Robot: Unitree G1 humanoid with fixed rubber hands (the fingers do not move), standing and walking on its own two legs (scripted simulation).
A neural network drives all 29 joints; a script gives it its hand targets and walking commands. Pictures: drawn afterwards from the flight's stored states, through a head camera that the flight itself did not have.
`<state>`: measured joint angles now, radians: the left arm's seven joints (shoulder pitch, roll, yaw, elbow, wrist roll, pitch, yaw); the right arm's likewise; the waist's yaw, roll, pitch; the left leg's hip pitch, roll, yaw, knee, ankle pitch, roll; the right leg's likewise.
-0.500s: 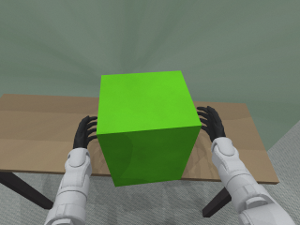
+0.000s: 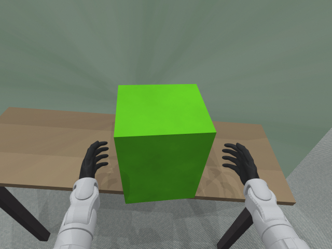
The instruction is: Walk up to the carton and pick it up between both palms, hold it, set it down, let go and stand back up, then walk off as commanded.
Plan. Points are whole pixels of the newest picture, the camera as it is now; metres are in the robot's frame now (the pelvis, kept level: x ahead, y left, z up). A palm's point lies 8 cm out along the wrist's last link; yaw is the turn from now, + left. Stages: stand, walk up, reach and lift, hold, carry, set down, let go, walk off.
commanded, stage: set down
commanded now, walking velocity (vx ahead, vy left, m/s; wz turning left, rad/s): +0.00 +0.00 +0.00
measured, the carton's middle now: (159, 146) +0.39 +0.02 +0.05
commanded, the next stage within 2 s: let go in 1.92 s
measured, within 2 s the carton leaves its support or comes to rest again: neither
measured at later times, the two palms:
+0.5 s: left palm (79, 204) +0.24 +0.20 +0.02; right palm (262, 211) +0.22 -0.21 +0.03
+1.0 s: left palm (77, 210) +0.24 +0.21 +0.00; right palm (261, 219) +0.21 -0.22 +0.01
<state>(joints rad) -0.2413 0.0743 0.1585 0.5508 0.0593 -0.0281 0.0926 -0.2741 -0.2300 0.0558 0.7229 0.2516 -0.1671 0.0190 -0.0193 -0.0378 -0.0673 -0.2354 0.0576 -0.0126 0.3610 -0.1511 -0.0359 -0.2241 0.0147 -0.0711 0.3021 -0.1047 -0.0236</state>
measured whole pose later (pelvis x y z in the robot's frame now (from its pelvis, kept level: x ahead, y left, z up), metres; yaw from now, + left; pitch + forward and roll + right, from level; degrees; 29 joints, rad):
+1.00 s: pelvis +0.02 +0.00 +0.00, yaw -1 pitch -2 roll -1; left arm 0.19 0.12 0.06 0.19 0.02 0.09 0.07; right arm 0.25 -0.21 0.02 0.24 0.16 -0.08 0.03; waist -0.02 -0.03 -0.01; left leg -0.14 0.06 0.00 0.35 -0.18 -0.04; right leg -0.14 0.01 -0.06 0.30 -0.14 -0.02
